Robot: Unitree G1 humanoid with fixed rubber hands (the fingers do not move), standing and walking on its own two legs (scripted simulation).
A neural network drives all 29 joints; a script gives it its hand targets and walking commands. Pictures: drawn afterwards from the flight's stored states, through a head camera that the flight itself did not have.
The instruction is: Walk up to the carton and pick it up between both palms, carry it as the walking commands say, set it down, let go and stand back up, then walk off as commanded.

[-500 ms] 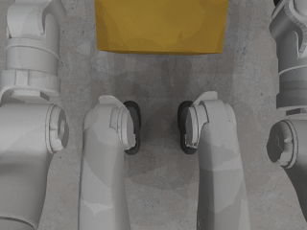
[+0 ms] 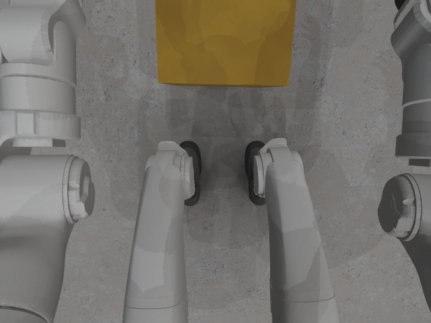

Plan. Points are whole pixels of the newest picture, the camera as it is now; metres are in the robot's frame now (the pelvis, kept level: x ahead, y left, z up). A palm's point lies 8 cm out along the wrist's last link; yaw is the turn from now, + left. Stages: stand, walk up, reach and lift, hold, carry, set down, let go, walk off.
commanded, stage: set down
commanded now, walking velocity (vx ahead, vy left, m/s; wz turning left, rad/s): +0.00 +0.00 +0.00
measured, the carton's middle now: (223, 17) +0.57 -0.01 -0.43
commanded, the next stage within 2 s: let go in 0.34 s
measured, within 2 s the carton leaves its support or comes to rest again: neither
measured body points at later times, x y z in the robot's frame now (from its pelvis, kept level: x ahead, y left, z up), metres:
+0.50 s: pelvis +0.01 +0.00 +0.09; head +0.36 +0.00 +0.37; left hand +0.55 +0.20 -0.04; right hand +0.52 -0.24 -0.03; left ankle +0.12 +0.10 -0.53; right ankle +0.11 -0.12 -0.53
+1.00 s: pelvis +0.07 -0.01 +0.17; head +0.21 -0.01 +0.60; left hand +0.38 +0.23 +0.09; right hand +0.34 -0.25 +0.10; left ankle +0.12 +0.10 -0.53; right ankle +0.11 -0.12 -0.53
